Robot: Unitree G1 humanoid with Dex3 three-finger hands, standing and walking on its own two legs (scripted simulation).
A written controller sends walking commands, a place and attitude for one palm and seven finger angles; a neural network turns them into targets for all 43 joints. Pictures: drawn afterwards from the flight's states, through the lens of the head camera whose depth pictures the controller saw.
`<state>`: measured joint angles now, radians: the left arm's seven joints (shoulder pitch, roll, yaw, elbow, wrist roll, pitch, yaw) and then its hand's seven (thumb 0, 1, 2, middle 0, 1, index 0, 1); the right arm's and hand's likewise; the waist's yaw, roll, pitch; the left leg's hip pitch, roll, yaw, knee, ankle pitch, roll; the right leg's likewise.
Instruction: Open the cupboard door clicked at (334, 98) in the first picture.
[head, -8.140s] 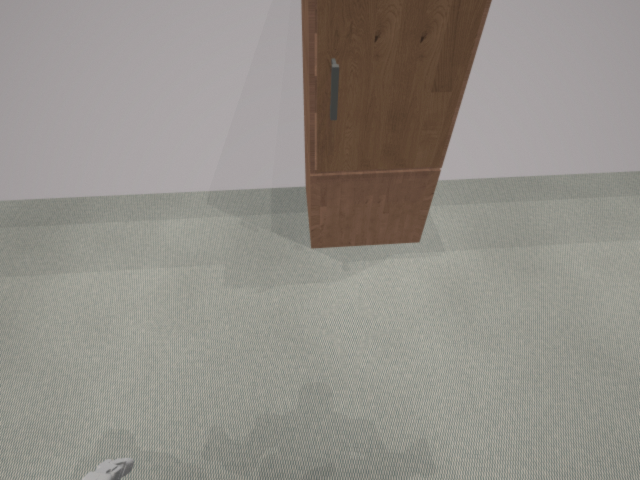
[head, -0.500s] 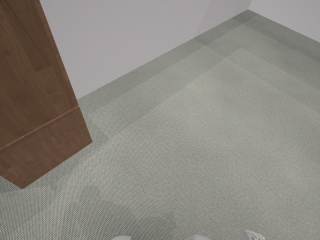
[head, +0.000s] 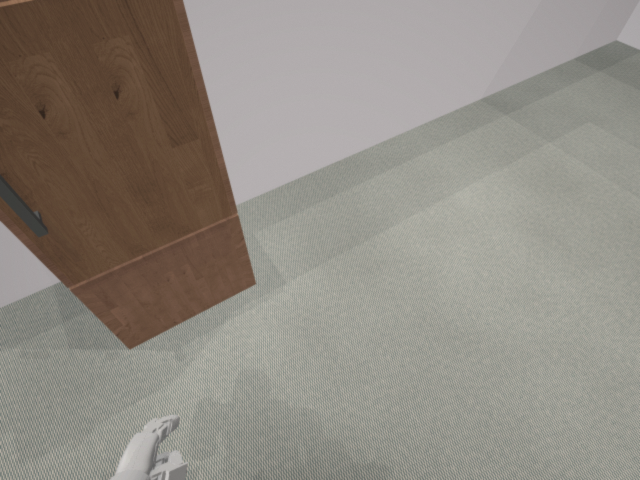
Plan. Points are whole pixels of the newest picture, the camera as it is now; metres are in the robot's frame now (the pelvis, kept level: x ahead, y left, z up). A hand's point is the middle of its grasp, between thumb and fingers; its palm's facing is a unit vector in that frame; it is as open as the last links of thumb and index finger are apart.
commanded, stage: turn to face it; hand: left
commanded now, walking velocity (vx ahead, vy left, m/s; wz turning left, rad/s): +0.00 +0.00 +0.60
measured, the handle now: (17, 199) +0.59 +0.56 -0.04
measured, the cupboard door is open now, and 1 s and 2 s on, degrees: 0 0 0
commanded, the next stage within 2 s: take the last steps up to it in 0.76 s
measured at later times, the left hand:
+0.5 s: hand out of the picture -0.06 +0.21 -0.18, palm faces +0.35 -0.91 -0.24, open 7.4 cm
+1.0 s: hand out of the picture -0.02 +0.27 -0.16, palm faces +0.44 -0.87 -0.21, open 7.4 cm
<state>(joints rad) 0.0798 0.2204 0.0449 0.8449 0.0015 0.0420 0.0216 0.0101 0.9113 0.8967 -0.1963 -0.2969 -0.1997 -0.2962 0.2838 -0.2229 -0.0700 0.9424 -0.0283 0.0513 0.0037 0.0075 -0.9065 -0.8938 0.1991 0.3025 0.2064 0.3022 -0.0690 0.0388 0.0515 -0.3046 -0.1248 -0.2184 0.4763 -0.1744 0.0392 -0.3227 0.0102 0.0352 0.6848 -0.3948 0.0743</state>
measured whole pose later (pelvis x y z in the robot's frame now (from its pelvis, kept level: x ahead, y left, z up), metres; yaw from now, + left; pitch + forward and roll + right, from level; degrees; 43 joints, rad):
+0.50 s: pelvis -0.01 +0.02 -0.01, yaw +19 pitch +0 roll +0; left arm 0.29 0.22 0.04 0.92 0.03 0.02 0.01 0.01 0.91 0.90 -0.20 -0.30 -0.20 -0.30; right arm 0.14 -0.28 -0.07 0.93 -0.02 0.07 0.02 0.01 -0.91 -0.89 0.19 0.30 0.20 0.30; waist 0.02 -0.02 0.10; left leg -0.31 0.03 0.07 0.67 -0.35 -0.05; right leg -0.20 -0.17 -0.23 0.59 -0.37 0.06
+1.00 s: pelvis -0.02 +0.05 +0.00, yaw +27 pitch -2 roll -1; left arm 0.16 0.21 0.04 0.96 0.02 0.05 0.01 0.01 0.91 0.90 -0.19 -0.30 -0.20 -0.30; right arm 0.27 -0.18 -0.03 1.00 -0.03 0.01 -0.01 0.00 -0.92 -0.89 0.20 0.30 0.21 0.30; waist -0.03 0.00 0.03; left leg -0.15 -0.06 -0.02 0.41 -0.23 0.08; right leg -0.36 -0.06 -0.03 0.86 -0.43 0.08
